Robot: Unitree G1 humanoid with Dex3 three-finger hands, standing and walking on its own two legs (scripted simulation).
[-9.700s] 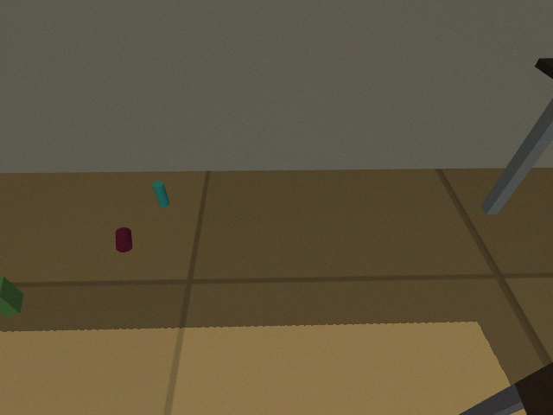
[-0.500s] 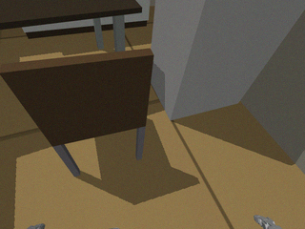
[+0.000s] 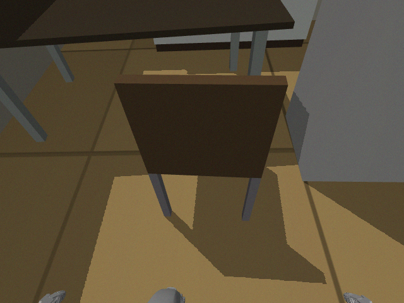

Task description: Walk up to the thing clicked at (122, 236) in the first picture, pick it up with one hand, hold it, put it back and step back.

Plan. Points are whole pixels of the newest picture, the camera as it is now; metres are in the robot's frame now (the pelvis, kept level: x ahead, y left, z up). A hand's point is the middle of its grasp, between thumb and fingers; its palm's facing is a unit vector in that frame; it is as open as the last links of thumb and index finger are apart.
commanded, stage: walk up
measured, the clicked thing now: out of the picture -0.60 +1.00 -0.73
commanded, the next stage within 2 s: none
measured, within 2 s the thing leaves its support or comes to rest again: neither
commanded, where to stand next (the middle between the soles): +0.06 +0.03 m, yaw +23 degrees
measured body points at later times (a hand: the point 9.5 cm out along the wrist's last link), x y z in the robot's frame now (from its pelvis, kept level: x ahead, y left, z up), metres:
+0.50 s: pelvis -0.01 +0.00 -0.03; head +0.03 +0.02 +0.42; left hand +0.00 +0.33 -0.14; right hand +0.17 -0.29 -0.12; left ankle +0.01 +0.15 -0.72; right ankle +0.04 -0.12 -0.73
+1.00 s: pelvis -0.02 +0.05 +0.01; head +0.00 +0.05 +0.46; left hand +0.05 +0.38 -0.10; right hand +0.07 -0.27 -0.08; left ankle -0.02 +0.14 -0.73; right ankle +0.01 -0.11 -0.68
